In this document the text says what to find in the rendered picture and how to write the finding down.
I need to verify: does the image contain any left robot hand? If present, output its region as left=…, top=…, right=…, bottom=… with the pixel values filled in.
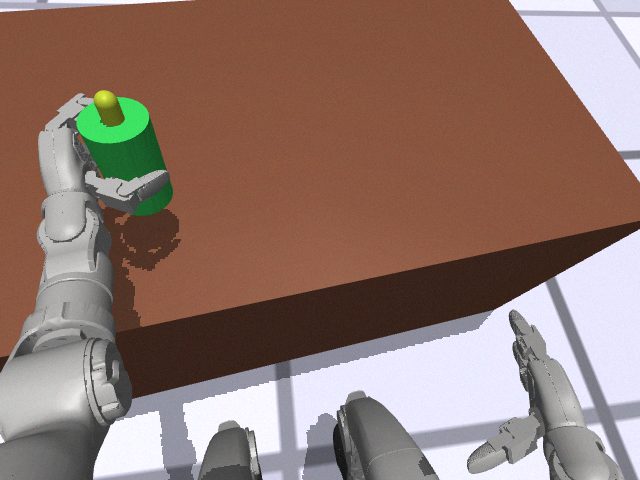
left=38, top=93, right=170, bottom=214

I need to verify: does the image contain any bottle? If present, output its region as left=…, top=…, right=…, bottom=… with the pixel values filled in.
left=76, top=90, right=173, bottom=216

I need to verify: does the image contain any right robot arm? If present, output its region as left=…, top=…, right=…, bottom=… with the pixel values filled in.
left=543, top=426, right=624, bottom=480

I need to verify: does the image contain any left robot arm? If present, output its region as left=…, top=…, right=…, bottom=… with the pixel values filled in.
left=0, top=191, right=132, bottom=480

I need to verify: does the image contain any right robot foot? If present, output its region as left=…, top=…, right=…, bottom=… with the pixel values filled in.
left=333, top=423, right=350, bottom=480

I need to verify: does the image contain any right robot hand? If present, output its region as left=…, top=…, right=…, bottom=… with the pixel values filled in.
left=467, top=310, right=587, bottom=474

